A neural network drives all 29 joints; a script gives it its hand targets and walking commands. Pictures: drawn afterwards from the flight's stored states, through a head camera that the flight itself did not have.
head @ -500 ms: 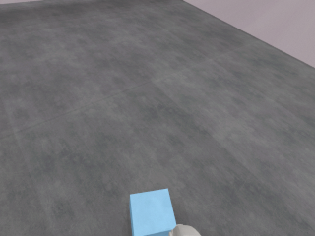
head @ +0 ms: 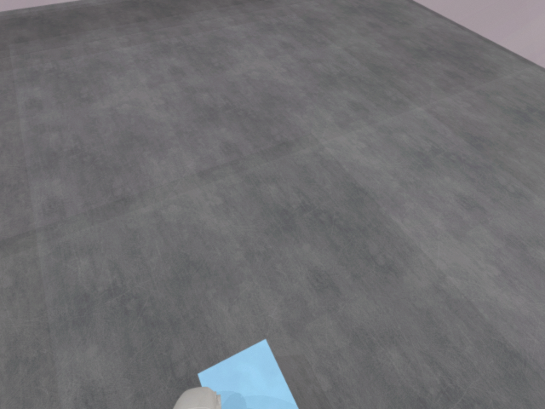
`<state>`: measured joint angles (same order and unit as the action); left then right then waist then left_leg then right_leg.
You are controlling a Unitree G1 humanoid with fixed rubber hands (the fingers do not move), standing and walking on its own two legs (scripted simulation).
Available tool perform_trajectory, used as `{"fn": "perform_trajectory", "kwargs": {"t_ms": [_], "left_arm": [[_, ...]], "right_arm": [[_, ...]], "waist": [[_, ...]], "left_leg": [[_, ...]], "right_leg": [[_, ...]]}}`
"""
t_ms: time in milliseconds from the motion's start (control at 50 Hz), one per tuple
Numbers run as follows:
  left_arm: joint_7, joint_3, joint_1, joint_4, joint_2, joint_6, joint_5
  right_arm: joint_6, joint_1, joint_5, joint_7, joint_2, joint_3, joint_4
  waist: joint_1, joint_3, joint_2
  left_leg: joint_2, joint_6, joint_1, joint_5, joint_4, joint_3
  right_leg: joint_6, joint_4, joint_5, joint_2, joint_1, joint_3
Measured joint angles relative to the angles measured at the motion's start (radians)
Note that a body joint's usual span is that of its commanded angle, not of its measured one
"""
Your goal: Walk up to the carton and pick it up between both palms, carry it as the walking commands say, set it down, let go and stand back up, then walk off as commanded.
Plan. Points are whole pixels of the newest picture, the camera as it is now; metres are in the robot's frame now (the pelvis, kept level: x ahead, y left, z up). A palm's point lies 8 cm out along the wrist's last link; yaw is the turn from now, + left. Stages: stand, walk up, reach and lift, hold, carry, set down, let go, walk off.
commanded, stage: walk off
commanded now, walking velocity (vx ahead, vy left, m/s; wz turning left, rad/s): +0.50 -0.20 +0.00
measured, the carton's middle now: (247, 397) +0.23 +0.05 -0.66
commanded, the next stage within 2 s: none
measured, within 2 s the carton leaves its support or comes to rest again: neither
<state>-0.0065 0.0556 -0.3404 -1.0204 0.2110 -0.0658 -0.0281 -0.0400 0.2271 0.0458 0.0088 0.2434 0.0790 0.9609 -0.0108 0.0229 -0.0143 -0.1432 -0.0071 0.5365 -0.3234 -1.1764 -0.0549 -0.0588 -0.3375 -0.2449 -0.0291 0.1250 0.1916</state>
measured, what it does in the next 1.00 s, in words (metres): walks ahead: left foot, then right foot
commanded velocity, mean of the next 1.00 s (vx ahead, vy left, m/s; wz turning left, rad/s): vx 0.50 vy -0.20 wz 0.00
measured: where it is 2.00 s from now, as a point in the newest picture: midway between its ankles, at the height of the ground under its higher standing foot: (286, 272)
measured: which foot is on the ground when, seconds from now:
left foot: up 0.00-0.14, down 0.16-0.60, up 0.62-1.00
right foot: down 0.00-0.24, up 0.26-0.60, down 0.62-1.00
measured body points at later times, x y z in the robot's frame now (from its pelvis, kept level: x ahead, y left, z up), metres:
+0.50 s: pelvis +0.25 -0.05 +0.00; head +0.28 -0.04 +0.45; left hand +0.35 +0.19 -0.14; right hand +0.18 -0.31 -0.14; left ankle +0.17 +0.09 -0.74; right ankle +0.37 -0.22 -0.70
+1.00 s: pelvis +0.47 -0.15 +0.01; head +0.49 -0.16 +0.46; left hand +0.34 +0.07 -0.12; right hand +0.69 -0.38 -0.11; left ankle +0.42 +0.05 -0.66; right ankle +0.45 -0.24 -0.74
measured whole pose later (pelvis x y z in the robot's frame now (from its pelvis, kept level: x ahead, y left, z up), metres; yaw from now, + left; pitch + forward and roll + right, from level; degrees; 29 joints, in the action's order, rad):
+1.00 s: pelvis +0.47 -0.15 +0.01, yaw +2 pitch +1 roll +2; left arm 0.00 0.02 -0.52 -1.08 0.17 -0.08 -0.04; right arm 0.01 -0.01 0.03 0.02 0.25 0.08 0.93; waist -0.11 0.01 0.01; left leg -0.13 0.05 0.44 -0.29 -1.00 -0.01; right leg -0.03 -0.30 -0.21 0.07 0.11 0.18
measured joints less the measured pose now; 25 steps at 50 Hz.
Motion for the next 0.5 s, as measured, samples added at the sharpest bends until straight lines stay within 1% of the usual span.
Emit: {"fn": "perform_trajectory", "kwargs": {"t_ms": [60, 120, 160, 200, 220, 240, 280, 300, 320, 340, 360, 400, 420, 460, 500], "left_arm": [[-0.002, -0.014, -0.088, -0.037, -0.017, -0.006, -0.004], [0.0, -0.029, -0.152, -0.066, -0.033, -0.001, -0.008], [0.001, -0.038, -0.181, -0.083, -0.042, 0.003, -0.007], [0.001, -0.043, -0.205, -0.1, -0.05, 0.006, 0.0], [0.0, -0.046, -0.216, -0.107, -0.053, 0.008, 0.008], [-0.001, -0.049, -0.217, -0.111, -0.058, 0.011, 0.018], [-0.001, -0.04, -0.192, -0.098, -0.057, 0.016, 0.019], [0.0, -0.032, -0.168, -0.084, -0.05, 0.019, 0.018], [0.0, -0.024, -0.138, -0.068, -0.04, 0.021, 0.018], [0.001, -0.016, -0.104, -0.05, -0.028, 0.024, 0.016], [0.005, -0.008, -0.068, -0.03, -0.016, 0.028, 0.013], [0.019, 0.002, 0.003, 0.01, 0.005, 0.039, 0.005], [0.029, 0.005, 0.036, 0.028, 0.012, 0.044, 0.004], [0.049, 0.003, 0.099, 0.063, 0.022, 0.049, 0.004], [0.069, -0.002, 0.154, 0.088, 0.025, 0.05, 0.006]], "right_arm": [[0.013, -0.098, -0.005, 0.008, 0.004, -0.004, -0.036], [0.019, -0.183, -0.018, 0.007, -0.013, -0.02, -0.066], [0.016, -0.227, -0.022, 0.003, -0.032, -0.033, -0.08], [0.007, -0.254, -0.023, -0.004, -0.052, -0.044, -0.089], [-0.002, -0.258, -0.019, -0.009, -0.063, -0.047, -0.091], [-0.011, -0.254, -0.01, -0.016, -0.071, -0.048, -0.091], [-0.017, -0.206, -0.013, -0.026, -0.073, -0.045, -0.078], [-0.018, -0.168, -0.016, -0.027, -0.069, -0.042, -0.06], [-0.018, -0.125, -0.017, -0.028, -0.062, -0.037, -0.037], [-0.018, -0.081, -0.017, -0.028, -0.055, -0.032, -0.011], [-0.019, -0.036, -0.017, -0.028, -0.049, -0.028, 0.015], [-0.023, 0.05, -0.016, -0.028, -0.039, -0.021, 0.062], [-0.026, 0.089, -0.014, -0.028, -0.035, -0.018, 0.082], [-0.031, 0.155, -0.013, -0.026, -0.03, -0.013, 0.114], [-0.033, 0.203, -0.013, -0.024, -0.029, -0.007, 0.134]], "waist": [[-0.034, -0.001, -0.002], [-0.061, 0.01, 0.004], [-0.074, 0.021, 0.012], [-0.079, 0.033, 0.026], [-0.075, 0.037, 0.033], [-0.068, 0.044, 0.037], [-0.049, 0.047, 0.04], [-0.039, 0.044, 0.041], [-0.027, 0.041, 0.042], [-0.014, 0.038, 0.042], [-0.003, 0.035, 0.043], [0.016, 0.031, 0.041], [0.025, 0.03, 0.039], [0.042, 0.032, 0.034], [0.062, 0.04, 0.031]], "left_leg": [[0.003, 0.01, 0.027, 0.036, 0.158, -0.018], [0.023, 0.008, -0.001, 0.027, 0.342, -0.036], [0.046, -0.005, -0.039, 0.017, 0.442, -0.059], [0.078, -0.025, -0.101, 0.027, 0.535, -0.087], [0.086, -0.04, -0.141, 0.066, 0.579, -0.096], [0.083, -0.047, -0.159, 0.119, 0.578, -0.104], [0.075, -0.039, -0.193, 0.062, 0.543, -0.11], [0.072, -0.03, -0.224, 0.03, 0.552, -0.109], [0.07, -0.022, -0.259, 0.013, 0.574, -0.108], [0.067, -0.009, -0.295, 0.013, 0.606, -0.106], [0.065, 0.002, -0.329, 0.017, 0.639, -0.104], [0.057, 0.015, -0.39, 0.02, 0.7, -0.1], [0.051, 0.023, -0.418, 0.021, 0.727, -0.098], [0.039, 0.043, -0.467, 0.018, 0.773, -0.097], [0.027, 0.066, -0.51, 0.007, 0.805, -0.098]], "right_leg": [[-0.003, 0.051, -0.019, -0.012, -0.066, 0.006], [-0.001, 0.069, -0.058, -0.02, -0.123, 0.008], [0.002, 0.061, -0.096, -0.019, -0.156, 0.009], [0.009, 0.013, -0.151, -0.009, -0.176, 0.004], [0.012, -0.056, -0.188, 0.0, -0.166, -0.002], [0.016, -0.191, -0.191, 0.016, -0.121, -0.007], [0.033, -0.55, -0.188, 0.023, 0.021, -0.068], [0.041, -0.69, -0.18, 0.026, 0.09, -0.093], [0.048, -0.778, -0.162, 0.037, 0.151, -0.109], [0.055, -0.821, -0.139, 0.053, 0.205, -0.119], [0.063, -0.831, -0.117, 0.073, 0.254, -0.128], [0.075, -0.78, -0.068, 0.111, 0.337, -0.142], [0.081, -0.724, -0.037, 0.129, 0.367, -0.143], [0.091, -0.561, 0.037, 0.157, 0.401, -0.136], [0.095, -0.41, 0.096, 0.172, 0.41, -0.118]]}}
